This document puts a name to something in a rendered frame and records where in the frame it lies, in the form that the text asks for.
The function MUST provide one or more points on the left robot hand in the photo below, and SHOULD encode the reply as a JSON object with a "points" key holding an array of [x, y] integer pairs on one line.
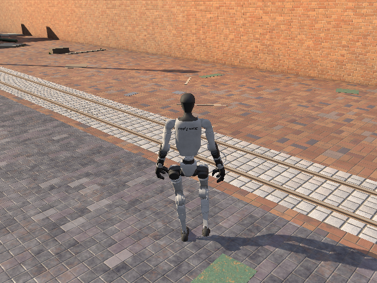
{"points": [[161, 170]]}

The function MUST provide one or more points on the robot right upper arm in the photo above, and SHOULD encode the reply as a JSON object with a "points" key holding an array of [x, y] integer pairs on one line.
{"points": [[206, 124]]}

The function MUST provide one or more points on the robot left foot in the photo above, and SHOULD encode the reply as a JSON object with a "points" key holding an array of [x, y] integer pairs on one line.
{"points": [[184, 236]]}

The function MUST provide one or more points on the robot right forearm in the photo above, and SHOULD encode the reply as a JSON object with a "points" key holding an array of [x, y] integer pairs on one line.
{"points": [[217, 158]]}

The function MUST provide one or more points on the robot right foot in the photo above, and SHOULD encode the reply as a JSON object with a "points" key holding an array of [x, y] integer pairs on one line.
{"points": [[205, 231]]}

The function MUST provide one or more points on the robot foot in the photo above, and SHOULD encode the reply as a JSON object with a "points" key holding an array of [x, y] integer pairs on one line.
{"points": [[205, 231], [184, 236]]}

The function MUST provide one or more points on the robot left forearm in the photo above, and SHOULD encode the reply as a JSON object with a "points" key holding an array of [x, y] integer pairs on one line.
{"points": [[161, 158]]}

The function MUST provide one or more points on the right robot hand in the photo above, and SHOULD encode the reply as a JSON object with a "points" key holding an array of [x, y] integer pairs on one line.
{"points": [[221, 174]]}

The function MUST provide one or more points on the robot left upper arm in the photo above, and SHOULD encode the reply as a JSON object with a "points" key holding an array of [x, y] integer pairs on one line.
{"points": [[167, 134]]}

